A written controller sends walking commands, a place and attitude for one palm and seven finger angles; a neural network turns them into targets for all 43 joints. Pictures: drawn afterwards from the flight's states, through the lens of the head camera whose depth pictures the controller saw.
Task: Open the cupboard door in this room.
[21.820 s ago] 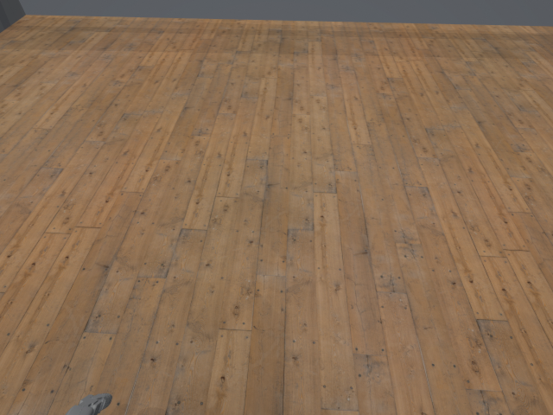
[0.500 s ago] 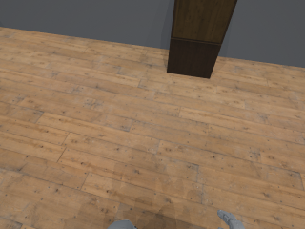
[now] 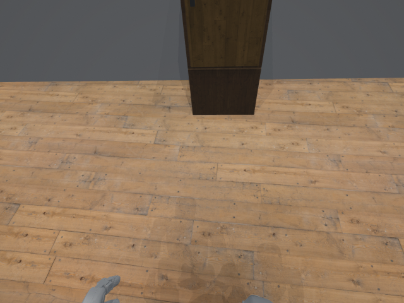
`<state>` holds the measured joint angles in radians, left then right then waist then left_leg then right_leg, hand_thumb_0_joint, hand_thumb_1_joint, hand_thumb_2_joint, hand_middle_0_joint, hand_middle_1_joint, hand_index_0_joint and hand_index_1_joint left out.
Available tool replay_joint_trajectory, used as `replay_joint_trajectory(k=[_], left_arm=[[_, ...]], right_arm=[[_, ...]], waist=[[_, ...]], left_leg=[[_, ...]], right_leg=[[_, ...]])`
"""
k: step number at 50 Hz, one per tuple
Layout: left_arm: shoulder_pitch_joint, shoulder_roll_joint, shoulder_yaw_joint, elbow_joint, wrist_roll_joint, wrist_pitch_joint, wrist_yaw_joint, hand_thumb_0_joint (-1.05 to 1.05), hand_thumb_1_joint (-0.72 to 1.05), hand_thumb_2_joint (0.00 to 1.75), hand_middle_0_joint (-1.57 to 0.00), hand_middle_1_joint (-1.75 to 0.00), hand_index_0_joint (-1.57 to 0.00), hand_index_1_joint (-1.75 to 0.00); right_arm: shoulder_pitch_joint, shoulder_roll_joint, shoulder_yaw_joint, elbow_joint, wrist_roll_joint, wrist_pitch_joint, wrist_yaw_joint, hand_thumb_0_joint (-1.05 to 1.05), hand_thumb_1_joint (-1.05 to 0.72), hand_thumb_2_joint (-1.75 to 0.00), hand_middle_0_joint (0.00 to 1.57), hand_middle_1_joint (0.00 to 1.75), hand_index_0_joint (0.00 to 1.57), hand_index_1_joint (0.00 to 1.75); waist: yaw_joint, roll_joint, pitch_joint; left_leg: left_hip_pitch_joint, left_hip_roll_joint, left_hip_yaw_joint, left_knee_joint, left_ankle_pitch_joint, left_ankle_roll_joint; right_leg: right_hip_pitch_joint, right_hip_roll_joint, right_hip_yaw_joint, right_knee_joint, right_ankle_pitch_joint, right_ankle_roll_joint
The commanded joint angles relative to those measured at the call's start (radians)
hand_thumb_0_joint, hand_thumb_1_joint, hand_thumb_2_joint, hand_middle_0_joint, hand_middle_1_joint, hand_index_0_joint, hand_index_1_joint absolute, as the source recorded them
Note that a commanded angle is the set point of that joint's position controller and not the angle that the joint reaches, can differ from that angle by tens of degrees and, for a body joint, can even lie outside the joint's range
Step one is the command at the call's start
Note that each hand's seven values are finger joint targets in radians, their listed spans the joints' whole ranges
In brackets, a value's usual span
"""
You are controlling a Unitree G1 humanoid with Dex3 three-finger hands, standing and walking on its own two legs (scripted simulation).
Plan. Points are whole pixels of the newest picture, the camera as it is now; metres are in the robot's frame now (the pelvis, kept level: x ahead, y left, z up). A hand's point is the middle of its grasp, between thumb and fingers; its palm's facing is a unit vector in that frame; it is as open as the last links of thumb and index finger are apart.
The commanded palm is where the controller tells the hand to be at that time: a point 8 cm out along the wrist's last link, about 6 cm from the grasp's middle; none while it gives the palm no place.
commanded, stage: turn or walk to find it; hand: left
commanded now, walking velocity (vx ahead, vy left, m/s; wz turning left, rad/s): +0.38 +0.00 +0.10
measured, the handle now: out of the picture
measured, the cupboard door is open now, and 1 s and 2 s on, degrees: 0 0 0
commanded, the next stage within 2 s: stand and wait in 0.10 s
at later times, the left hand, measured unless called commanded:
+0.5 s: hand out of the picture +0.12 +0.19 -0.18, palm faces +0.11 -0.99 -0.11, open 7.3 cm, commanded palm none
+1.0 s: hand (131, 265) +0.23 +0.19 -0.15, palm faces +0.03 -0.98 -0.21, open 7.3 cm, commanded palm none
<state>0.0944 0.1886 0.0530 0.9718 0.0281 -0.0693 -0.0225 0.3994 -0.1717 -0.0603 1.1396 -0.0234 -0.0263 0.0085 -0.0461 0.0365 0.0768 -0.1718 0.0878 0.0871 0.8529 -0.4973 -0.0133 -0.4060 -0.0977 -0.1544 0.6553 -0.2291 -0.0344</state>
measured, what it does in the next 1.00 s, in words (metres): walks ahead: left foot, then right foot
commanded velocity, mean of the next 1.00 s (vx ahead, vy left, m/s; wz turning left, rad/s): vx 0.08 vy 0.00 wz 0.01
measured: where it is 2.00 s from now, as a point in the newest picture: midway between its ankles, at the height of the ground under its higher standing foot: (209, 300)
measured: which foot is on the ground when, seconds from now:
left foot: up 0.00-0.36, down 0.38-1.00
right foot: down 0.00-0.40, up 0.42-0.82, down 0.84-1.00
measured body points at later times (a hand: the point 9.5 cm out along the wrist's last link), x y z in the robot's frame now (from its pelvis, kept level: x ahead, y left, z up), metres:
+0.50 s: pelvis +0.17 +0.04 +0.01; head +0.20 +0.07 +0.46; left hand +0.11 +0.24 -0.16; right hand +0.29 -0.17 -0.13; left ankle +0.24 +0.12 -0.72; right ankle +0.08 -0.10 -0.68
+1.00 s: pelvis +0.22 +0.01 +0.02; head +0.21 +0.00 +0.47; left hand +0.23 +0.24 -0.13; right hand +0.19 -0.19 -0.15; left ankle +0.24 +0.12 -0.72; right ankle +0.21 -0.09 -0.72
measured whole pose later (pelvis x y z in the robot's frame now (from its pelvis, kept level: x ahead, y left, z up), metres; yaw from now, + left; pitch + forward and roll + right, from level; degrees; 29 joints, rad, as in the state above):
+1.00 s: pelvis +0.22 +0.01 +0.02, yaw +1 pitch -2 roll +1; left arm 0.28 0.15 0.00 1.12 0.01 -0.01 0.03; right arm 0.34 -0.13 -0.02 1.16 -0.02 0.00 -0.01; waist -0.03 0.02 0.00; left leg -0.20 0.03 0.15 0.42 -0.20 0.01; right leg -0.17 -0.04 -0.10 0.46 -0.26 -0.01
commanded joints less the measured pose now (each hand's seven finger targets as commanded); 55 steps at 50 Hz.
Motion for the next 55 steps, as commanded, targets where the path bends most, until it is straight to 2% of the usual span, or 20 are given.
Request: replay_joint_trajectory(k=[1,3,6,11,16,18,19,20,21,23,26,30,36,39,40,42,43,45,51,55], left_arm=[[0.264,0.188,0.041,0.054,-0.016,-0.001,0.023,0.00,0.90,0.90,-0.20,-0.30,-0.20,-0.30],[0.191,0.112,0.015,0.039,-0.015,-0.008,0.021,0.00,0.90,0.90,-0.20,-0.30,-0.20,-0.30],[0.205,0.078,0.005,0.059,-0.009,-0.020,0.027,0.00,0.90,0.90,-0.20,-0.30,-0.20,-0.30],[0.254,0.076,-0.007,0.089,-0.008,-0.024,0.034,0.00,0.90,0.90,-0.20,-0.30,-0.20,-0.30],[0.294,0.101,-0.008,0.131,-0.008,-0.007,0.048,0.00,0.90,0.90,-0.20,-0.30,-0.20,-0.30],[0.283,0.090,-0.014,0.140,-0.016,0.006,0.055,0.00,0.90,0.90,-0.20,-0.30,-0.20,-0.30],[0.296,0.071,-0.019,0.140,-0.017,0.012,0.056,0.00,0.90,0.90,-0.20,-0.30,-0.20,-0.30],[0.347,0.031,-0.028,0.144,-0.026,0.015,0.061,0.00,0.90,0.90,-0.20,-0.30,-0.20,-0.30],[0.372,0.016,-0.035,0.148,-0.030,0.023,0.063,0.00,0.90,0.90,-0.20,-0.30,-0.20,-0.30],[0.338,0.017,-0.036,0.164,-0.026,0.045,0.069,0.00,0.90,0.90,-0.20,-0.30,-0.20,-0.30],[0.287,0.006,-0.030,0.166,-0.018,0.054,0.052,0.00,0.90,0.90,-0.20,-0.30,-0.20,-0.30],[0.276,-0.015,-0.019,0.147,0.000,0.065,0.035,0.00,0.90,0.90,-0.20,-0.30,-0.20,-0.30],[0.219,-0.033,-0.027,0.106,-0.003,0.063,0.039,0.00,0.90,0.90,-0.20,-0.30,-0.20,-0.30],[0.275,-0.014,-0.029,0.125,-0.008,0.059,0.045,0.00,0.90,0.90,-0.20,-0.30,-0.20,-0.30],[0.300,0.008,-0.030,0.134,-0.008,0.055,0.049,0.00,0.90,0.90,-0.20,-0.30,-0.20,-0.30],[0.248,0.075,-0.032,0.124,-0.008,0.043,0.053,0.00,0.90,0.90,-0.20,-0.30,-0.20,-0.30],[0.217,0.100,-0.033,0.112,-0.015,0.046,0.051,0.00,0.90,0.90,-0.20,-0.30,-0.20,-0.30],[0.174,0.089,-0.031,0.105,-0.020,0.043,0.052,0.00,0.90,0.90,-0.20,-0.30,-0.20,-0.30],[0.260,0.036,-0.043,0.136,-0.029,0.035,0.058,0.00,0.90,0.90,-0.20,-0.30,-0.20,-0.30],[0.290,0.063,-0.019,0.144,-0.021,0.043,0.047,0.00,0.90,0.90,-0.20,-0.30,-0.20,-0.30]], right_arm=[[-0.127,-0.072,-0.015,-0.124,0.010,-0.030,-0.003,0.00,-0.90,-0.90,0.20,0.30,0.20,0.30],[-0.099,-0.046,-0.012,-0.105,0.000,-0.012,0.003,0.00,-0.90,-0.90,0.20,0.30,0.20,0.30],[-0.062,-0.032,-0.009,-0.087,-0.004,0.005,0.009,0.00,-0.90,-0.90,0.20,0.30,0.20,0.30],[-0.162,-0.005,0.007,-0.117,0.003,0.009,0.012,0.00,-0.90,-0.90,0.20,0.30,0.20,0.30],[-0.247,-0.009,0.027,-0.132,0.008,-0.013,0.004,0.00,-0.90,-0.90,0.20,0.30,0.20,0.30],[-0.165,-0.042,0.023,-0.098,0.005,-0.021,-0.005,0.00,-0.90,-0.90,0.20,0.30,0.20,0.30],[-0.086,-0.099,0.012,-0.077,0.002,-0.030,-0.009,0.00,-0.90,-0.90,0.20,0.30,0.20,0.30],[-0.023,-0.166,0.000,-0.065,-0.001,-0.033,-0.019,0.00,-0.90,-0.90,0.20,0.30,0.20,0.30],[0.005,-0.192,-0.003,-0.048,0.009,-0.022,-0.025,0.00,-0.90,-0.90,0.20,0.30,0.20,0.30],[-0.107,-0.148,0.017,-0.057,0.014,-0.015,-0.046,0.00,-0.90,-0.90,0.20,0.30,0.20,0.30],[-0.189,-0.114,0.019,-0.076,0.009,-0.008,-0.040,0.00,-0.90,-0.90,0.20,0.30,0.20,0.30],[-0.151,-0.114,-0.009,-0.081,-0.001,-0.006,-0.028,0.00,-0.90,-0.90,0.20,0.30,0.20,0.30],[-0.158,-0.101,-0.006,-0.089,-0.003,-0.007,-0.030,0.00,-0.90,-0.90,0.20,0.30,0.20,0.30],[-0.164,-0.098,0.001,-0.078,0.007,0.001,-0.031,0.00,-0.90,-0.90,0.20,0.30,0.20,0.30],[-0.167,-0.079,0.007,-0.074,0.011,0.003,-0.030,0.00,-0.90,-0.90,0.20,0.30,0.20,0.30],[-0.145,-0.015,0.028,-0.076,0.019,0.010,-0.024,0.00,-0.90,-0.90,0.20,0.30,0.20,0.30],[-0.123,-0.014,0.032,-0.067,0.014,0.013,-0.018,0.00,-0.90,-0.90,0.20,0.30,0.20,0.30],[-0.075,-0.020,0.033,-0.034,0.005,0.025,-0.020,0.00,-0.90,-0.90,0.20,0.30,0.20,0.30],[-0.009,-0.019,0.048,0.015,0.011,-0.004,-0.032,0.00,-0.90,-0.90,0.20,0.30,0.20,0.30],[-0.007,-0.011,0.036,0.005,0.006,0.000,-0.028,0.00,-0.90,-0.90,0.20,0.30,0.20,0.30]], waist=[[0.127,-0.178,-0.065],[0.066,-0.136,-0.025],[0.035,-0.171,-0.024],[0.044,-0.171,-0.002],[0.072,-0.194,-0.039],[0.031,-0.155,-0.088],[0.009,-0.029,-0.154],[-0.003,0.127,-0.239],[-0.008,0.221,-0.271],[0.025,0.240,-0.220],[0.041,0.136,-0.114],[0.036,0.081,-0.061],[0.040,0.066,-0.056],[0.076,0.043,-0.065],[0.088,0.006,-0.055],[0.051,-0.169,0.012],[0.034,-0.158,0.032],[0.021,-0.235,0.086],[0.045,-0.040,-0.023],[0.055,-0.064,0.006]], left_leg=[[-0.492,0.040,-0.114,0.466,0.132,0.028],[-0.415,0.057,-0.101,0.404,0.248,0.013],[-0.390,0.059,-0.066,0.303,0.291,-0.017],[-0.358,0.037,-0.004,0.031,0.315,-0.037],[-0.227,-0.015,0.029,-0.232,0.335,-0.015],[-0.034,-0.024,0.021,-0.380,0.523,-0.010],[0.124,0.036,-0.031,-0.389,0.798,0.001],[0.320,0.206,-0.187,-0.338,1.139,0.086],[0.304,0.319,-0.256,-0.396,1.277,0.181],[0.198,0.291,-0.239,-0.462,1.134,0.193],[0.027,0.221,-0.177,-0.536,0.718,0.169],[-0.086,0.206,-0.235,-0.680,0.087,0.162],[-0.072,0.182,-0.190,-0.645,0.226,0.164],[-0.108,0.142,-0.164,-0.578,0.213,0.125],[-0.142,0.107,-0.129,-0.535,0.179,0.089],[-0.148,-0.002,-0.042,-0.455,0.159,0.013],[-0.071,-0.020,-0.033,-0.449,0.188,0.006],[-0.005,-0.011,-0.030,-0.431,0.253,0.002],[0.005,0.031,-0.061,-0.517,0.367,0.022],[-0.076,-0.006,-0.015,-0.449,0.129,0.020]], right_leg=[[0.374,-0.330,0.454,-0.405,-0.041,-0.093],[0.229,-0.246,0.272,-0.437,-0.017,-0.046],[0.200,-0.200,0.150,-0.458,0.118,-0.048],[0.254,-0.165,0.052,-0.400,0.523,-0.067],[0.356,-0.173,0.066,-0.297,0.666,-0.065],[0.310,-0.136,0.045,-0.185,0.578,-0.021],[0.245,-0.084,0.018,-0.066,0.403,0.019],[0.090,-0.006,-0.009,0.058,0.068,0.060],[0.084,0.038,0.027,0.226,-0.418,0.072],[0.062,-0.004,0.116,0.307,-0.418,0.074],[0.082,-0.016,0.101,0.271,-0.315,0.071],[0.026,-0.004,0.079,0.327,-0.236,0.050],[0.081,0.007,0.079,0.069,-0.188,0.063],[0.222,0.022,0.067,-0.161,-0.037,0.067],[0.276,0.003,0.091,-0.257,0.015,0.066],[0.188,-0.139,0.277,-0.410,-0.103,0.004],[0.085,-0.172,0.294,-0.457,-0.201,-0.021],[-0.019,-0.125,0.270,-0.478,-0.266,-0.022],[0.196,-0.044,0.162,-0.343,0.037,0.011],[0.193,-0.070,0.196,-0.371,-0.257,-0.023]])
